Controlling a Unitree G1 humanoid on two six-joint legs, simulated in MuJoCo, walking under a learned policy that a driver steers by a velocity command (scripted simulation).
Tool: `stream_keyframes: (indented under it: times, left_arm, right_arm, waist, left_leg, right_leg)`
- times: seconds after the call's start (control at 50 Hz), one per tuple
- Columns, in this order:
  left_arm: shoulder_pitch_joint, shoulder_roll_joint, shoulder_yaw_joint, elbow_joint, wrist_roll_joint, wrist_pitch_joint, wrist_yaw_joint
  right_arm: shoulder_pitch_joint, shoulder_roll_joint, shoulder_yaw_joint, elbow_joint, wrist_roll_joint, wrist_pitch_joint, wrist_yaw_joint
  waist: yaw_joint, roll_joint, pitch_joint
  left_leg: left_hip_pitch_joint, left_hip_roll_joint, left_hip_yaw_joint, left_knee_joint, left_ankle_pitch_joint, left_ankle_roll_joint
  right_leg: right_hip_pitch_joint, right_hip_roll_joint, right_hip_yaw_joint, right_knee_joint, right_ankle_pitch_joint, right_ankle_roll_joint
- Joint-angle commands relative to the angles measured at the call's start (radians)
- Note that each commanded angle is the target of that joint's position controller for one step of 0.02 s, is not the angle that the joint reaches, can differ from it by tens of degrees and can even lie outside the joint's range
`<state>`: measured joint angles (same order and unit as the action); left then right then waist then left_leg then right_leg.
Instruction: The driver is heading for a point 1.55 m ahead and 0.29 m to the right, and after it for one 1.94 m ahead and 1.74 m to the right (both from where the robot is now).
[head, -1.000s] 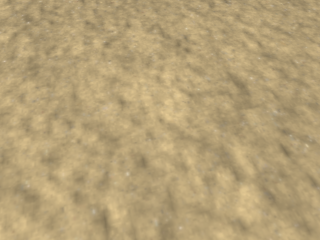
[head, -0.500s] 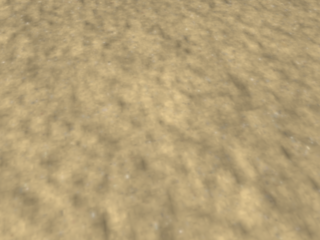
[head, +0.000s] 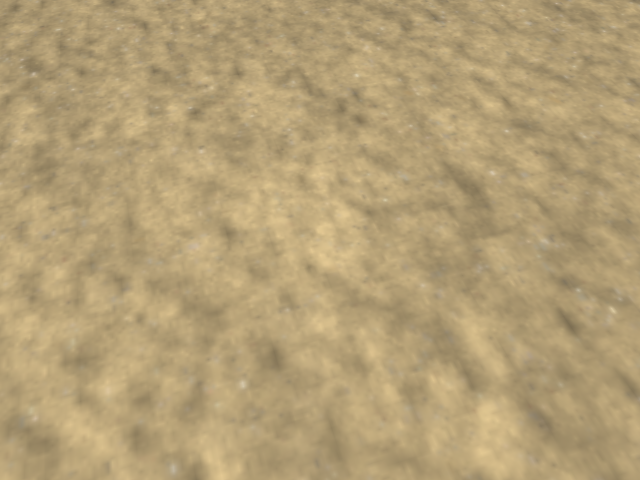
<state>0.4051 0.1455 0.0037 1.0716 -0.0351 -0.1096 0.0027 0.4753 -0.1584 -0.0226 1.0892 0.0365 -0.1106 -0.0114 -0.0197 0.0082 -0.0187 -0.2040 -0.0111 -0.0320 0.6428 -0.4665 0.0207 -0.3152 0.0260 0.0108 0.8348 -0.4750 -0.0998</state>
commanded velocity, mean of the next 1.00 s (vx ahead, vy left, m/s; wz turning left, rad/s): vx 0.47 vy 0.00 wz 0.00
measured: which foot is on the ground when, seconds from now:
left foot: down 0.00-0.18, up 0.20-0.72, down 0.74-1.00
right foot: up 0.00-0.16, down 0.18-0.76, up 0.78-1.00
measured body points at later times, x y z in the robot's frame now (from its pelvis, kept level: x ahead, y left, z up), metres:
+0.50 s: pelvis +0.22 -0.10 +0.03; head +0.22 -0.12 +0.48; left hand +0.14 +0.12 -0.11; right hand +0.38 -0.35 -0.09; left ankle +0.37 +0.07 -0.64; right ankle +0.14 -0.17 -0.72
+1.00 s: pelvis +0.51 -0.07 +0.03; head +0.53 -0.06 +0.48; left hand +0.64 +0.19 -0.09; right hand +0.53 -0.32 -0.11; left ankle +0.51 +0.02 -0.72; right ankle +0.60 -0.24 -0.64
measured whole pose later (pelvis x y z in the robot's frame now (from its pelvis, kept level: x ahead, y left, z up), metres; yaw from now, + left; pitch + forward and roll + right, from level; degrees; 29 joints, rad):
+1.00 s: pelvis +0.51 -0.07 +0.03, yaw +0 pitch +1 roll +2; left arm 0.18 0.26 0.05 0.88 -0.01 -0.09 0.01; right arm 0.33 -0.23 -0.04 0.98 0.00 -0.11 0.03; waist -0.04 -0.04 0.00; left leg -0.14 -0.08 0.07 0.26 -0.13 0.08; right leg -0.68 -0.15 0.06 1.03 -0.16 -0.02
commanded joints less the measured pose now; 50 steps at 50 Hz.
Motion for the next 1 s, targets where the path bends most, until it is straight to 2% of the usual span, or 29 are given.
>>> stream_keyframes:
  times: [0.02, 0.06, 0.1, 0.12, 0.14, 0.16, 0.18, 0.2, 0.22, 0.24, 0.26, 0.28, 0.3, 0.32, 0.36, 0.42, 0.5, 0.64, 0.68, 0.7, 0.72, 0.74, 0.76, 0.78, 0.8, 0.82, 0.84, 0.9, 1.0]
  left_arm:
    - [-0.25, 0.069, 0.005, -0.176, -0.006, -0.052, -0.018]
    - [-0.299, 0.093, 0.006, -0.229, -0.016, -0.052, -0.025]
    - [-0.197, 0.076, 0.001, -0.199, -0.011, -0.043, -0.045]
    - [-0.053, 0.085, 0.018, -0.135, -0.007, -0.03, -0.046]
    - [0.07, 0.137, 0.053, -0.082, -0.005, -0.007, -0.035]
    - [0.18, 0.171, 0.076, -0.055, -0.004, 0.009, -0.022]
    - [0.307, 0.239, 0.095, -0.033, 0.013, 0.015, -0.008]
    - [0.324, 0.295, 0.079, -0.049, 0.03, 0.006, -0.008]
    - [0.194, 0.253, 0.061, -0.067, 0.031, -0.009, -0.02]
    - [0.062, 0.222, 0.049, -0.097, 0.019, -0.023, -0.032]
    - [-0.039, 0.19, 0.037, -0.118, 0.024, -0.027, -0.042]
    - [-0.084, 0.177, 0.032, -0.126, 0.036, -0.025, -0.05]
    - [-0.087, 0.153, 0.027, -0.12, 0.043, -0.019, -0.05]
    - [-0.06, 0.125, 0.02, -0.105, 0.042, -0.016, -0.046]
    - [0.007, 0.125, 0.015, -0.075, 0.037, -0.015, -0.035]
    - [0.064, 0.164, 0.022, -0.062, 0.043, -0.006, -0.014]
    - [0.09, 0.174, 0.024, -0.069, 0.035, 0.004, 0.009]
    - [0.174, 0.188, 0.038, -0.038, 0.028, 0.023, 0.019]
    - [0.144, 0.214, 0.046, -0.051, 0.036, 0.028, 0.019]
    - [0.132, 0.226, 0.05, -0.056, 0.042, 0.033, 0.018]
    - [0.101, 0.23, 0.049, -0.066, 0.047, 0.041, 0.014]
    - [0.056, 0.223, 0.041, -0.095, 0.053, 0.037, 0.007]
    - [0.176, 0.084, 0.004, -0.102, 0.051, 0.016, -0.011]
    - [0.19, 0.105, 0.005, -0.077, 0.028, -0.016, -0.02]
    - [0.068, 0.196, 0.03, -0.125, -0.004, -0.032, -0.022]
    - [-0.027, 0.22, 0.036, -0.157, -0.012, -0.036, -0.015]
    - [-0.064, 0.213, 0.044, -0.164, -0.003, -0.028, -0.004]
    - [0.008, 0.129, 0.044, -0.153, 0.014, 0.016, 0.008]
    - [-0.187, 0.149, 0.052, -0.23, 0.032, 0.023, 0.014]
  right_arm:
    - [0.235, -0.17, -0.033, 0.019, -0.013, -0.016, 0.004]
    - [0.163, -0.167, -0.028, -0.007, -0.007, 0.003, -0.013]
    - [-0.012, -0.183, -0.023, -0.071, 0.0, 0.031, -0.025]
    - [-0.057, -0.213, -0.027, -0.09, -0.009, 0.038, -0.022]
    - [-0.058, -0.234, -0.027, -0.1, -0.027, 0.037, -0.019]
    - [-0.072, -0.22, -0.02, -0.102, -0.026, 0.031, -0.017]
    - [-0.097, -0.147, -0.001, -0.127, -0.036, 0.023, -0.016]
    - [0.02, -0.007, 0.027, -0.145, -0.029, 0.003, -0.013]
    - [0.039, -0.02, 0.021, -0.154, 0.02, -0.019, -0.007]
    - [-0.048, -0.061, 0.018, -0.186, 0.026, -0.031, -0.003]
    - [-0.115, -0.094, 0.008, -0.195, 0.008, -0.03, -0.005]
    - [-0.105, -0.111, -0.005, -0.182, -0.008, -0.021, -0.01]
    - [-0.074, -0.127, -0.016, -0.172, -0.012, -0.009, -0.007]
    - [-0.066, -0.144, -0.025, -0.164, -0.011, 0.001, -0.003]
    - [-0.108, -0.142, -0.033, -0.172, -0.015, 0.012, 0.0]
    - [-0.265, -0.116, -0.03, -0.229, -0.027, 0.014, 0.008]
    - [-0.47, -0.106, -0.02, -0.297, -0.021, 0.004, 0.022]
    - [-0.65, -0.109, -0.007, -0.371, -0.008, -0.014, 0.061]
    - [-0.598, -0.139, -0.02, -0.368, -0.01, -0.021, 0.064]
    - [-0.52, -0.17, -0.034, -0.351, -0.01, -0.021, 0.059]
    - [-0.351, -0.215, -0.057, -0.304, -0.008, -0.02, 0.052]
    - [-0.141, -0.267, -0.076, -0.252, -0.019, -0.015, 0.04]
    - [0.005, -0.352, -0.098, -0.22, -0.051, -0.007, 0.035]
    - [-0.006, -0.27, -0.074, -0.202, -0.048, -0.003, 0.035]
    - [-0.117, -0.219, -0.059, -0.213, -0.031, -0.002, 0.033]
    - [-0.23, -0.179, -0.045, -0.235, -0.025, -0.004, 0.036]
    - [-0.286, -0.145, -0.033, -0.241, -0.032, -0.009, 0.045]
    - [-0.292, -0.135, -0.027, -0.211, -0.04, -0.017, 0.057]
    - [-0.2, -0.205, -0.042, -0.169, -0.038, -0.012, 0.025]
  waist:
    - [-0.089, 0.165, 0.174]
    - [-0.054, 0.115, 0.151]
    - [0.034, 0.081, 0.11]
    - [0.098, 0.08, 0.062]
    - [0.154, 0.083, 0.024]
    - [0.23, 0.04, -0.014]
    - [0.283, -0.179, -0.02]
    - [0.181, -0.429, -0.091]
    - [0.105, -0.318, -0.021]
    - [0.079, -0.177, 0.096]
    - [0.058, -0.051, 0.131]
    - [0.028, -0.034, 0.113]
    - [0.003, -0.074, 0.091]
    - [-0.001, -0.094, 0.084]
    - [0.0, -0.077, 0.09]
    - [0.027, -0.047, 0.093]
    - [0.07, -0.053, 0.115]
    - [0.091, -0.069, 0.153]
    - [0.042, -0.105, 0.088]
    - [0.0, -0.138, 0.026]
    - [-0.085, -0.152, -0.07]
    - [-0.174, -0.134, -0.205]
    - [-0.126, 0.124, -0.387]
    - [-0.122, 0.163, -0.444]
    - [-0.094, 0.142, -0.233]
    - [-0.055, 0.049, -0.111]
    - [-0.016, -0.017, -0.043]
    - [0.06, 0.036, 0.012]
    - [0.029, 0.037, 0.063]
  left_leg:
    - [0.368, 0.415, -0.632, -0.322, 0.31, 0.304]
    - [0.358, 0.397, -0.499, -0.33, 0.295, 0.206]
    - [0.031, 0.257, -0.26, -0.384, 0.146, 0.117]
    - [-0.18, 0.186, -0.16, -0.367, 0.137, 0.091]
    - [-0.267, 0.139, -0.097, -0.29, 0.271, 0.075]
    - [-0.274, 0.096, -0.022, -0.107, 0.434, 0.045]
    - [-0.368, 0.028, 0.045, 0.271, 0.396, -0.009]
    - [-0.491, -0.081, -0.037, 0.631, -0.088, -0.019]
    - [-0.598, -0.04, -0.123, 0.797, -0.022, 0.016]
    - [-0.657, 0.03, -0.101, 0.82, 0.089, 0.053]
    - [-0.612, 0.085, -0.087, 0.766, 0.208, 0.067]
    - [-0.543, 0.117, -0.075, 0.695, 0.273, 0.072]
    - [-0.481, 0.138, -0.066, 0.632, 0.307, 0.072]
    - [-0.457, 0.142, -0.047, 0.591, 0.326, 0.072]
    - [-0.496, 0.137, -0.011, 0.537, 0.361, 0.067]
    - [-0.61, 0.141, 0.0, 0.399, 0.445, 0.042]
    - [-0.573, 0.106, 0.039, 0.106, 0.578, 0.02]
    - [-0.544, 0.052, 0.072, -0.122, 0.531, 0.06]
    - [-0.411, 0.002, 0.106, -0.132, 0.455, 0.091]
    - [-0.306, -0.032, 0.125, -0.127, 0.414, 0.11]
    - [-0.094, -0.053, 0.132, -0.159, 0.436, 0.14]
    - [0.261, 0.069, 0.0, -0.119, 0.465, 0.2]
    - [0.699, 0.365, -0.491, -0.14, 0.34, 0.384]
    - [0.709, 0.425, -0.744, -0.3, 0.283, 0.402]
    - [0.528, 0.376, -0.577, -0.342, 0.261, 0.331]
    - [0.324, 0.337, -0.416, -0.387, 0.329, 0.289]
    - [0.17, 0.295, -0.318, -0.428, 0.401, 0.263]
    - [-0.045, 0.217, -0.161, -0.512, 0.445, 0.243]
    - [-0.039, 0.192, -0.067, -0.541, 0.517, 0.232]
  right_leg:
    - [-0.665, -0.06, 0.053, 0.256, -0.182, -0.003]
    - [-0.698, -0.142, 0.079, 0.188, -0.169, 0.002]
    - [-0.237, -0.105, -0.018, -0.11, 0.108, 0.018]
    - [0.114, -0.014, -0.098, -0.15, 0.315, 0.045]
    - [0.303, 0.05, -0.154, -0.106, 0.335, 0.068]
    - [0.391, 0.043, -0.148, -0.137, 0.284, 0.062]
    - [0.444, -0.119, 0.126, -0.302, 0.113, 0.006]
    - [0.48, -0.377, 0.727, -0.61, -0.014, -0.132]
    - [0.403, -0.434, 0.946, -0.742, -0.235, -0.177]
    - [0.293, -0.434, 0.817, -0.717, -0.193, -0.159]
    - [0.191, -0.379, 0.611, -0.674, -0.004, -0.132]
    - [0.139, -0.308, 0.441, -0.667, 0.14, -0.1]
    - [0.124, -0.256, 0.328, -0.673, 0.226, -0.078]
    - [0.136, -0.22, 0.254, -0.679, 0.318, -0.067]
    - [0.182, -0.2, 0.175, -0.685, 0.5, -0.065]
    - [0.255, -0.222, 0.148, -0.697, 0.64, -0.072]
    - [0.261, -0.202, 0.095, -0.736, 0.636, -0.051]
    - [0.456, -0.249, 0.064, -0.672, 0.765, -0.057]
    - [0.491, -0.254, 0.054, -0.567, 1.077, -0.048]
    - [0.511, -0.25, 0.051, -0.47, 1.26, -0.041]
    - [0.469, -0.219, 0.029, -0.279, 1.35, -0.022]
    - [0.24, -0.189, 0.028, -0.019, 1.159, -0.001]
    - [-0.21, 0.005, 0.007, 0.436, 0.479, 0.071]
    - [-0.342, 0.05, 0.166, 0.602, -0.051, 0.048]
    - [-0.423, -0.025, 0.149, 0.616, -0.002, 0.029]
    - [-0.399, -0.085, 0.108, 0.562, 0.099, 0.027]
    - [-0.356, -0.116, 0.082, 0.503, 0.151, 0.032]
    - [-0.227, -0.167, 0.066, 0.383, 0.2, 0.051]
    - [-0.35, -0.191, 0.037, 0.093, 0.435, 0.093]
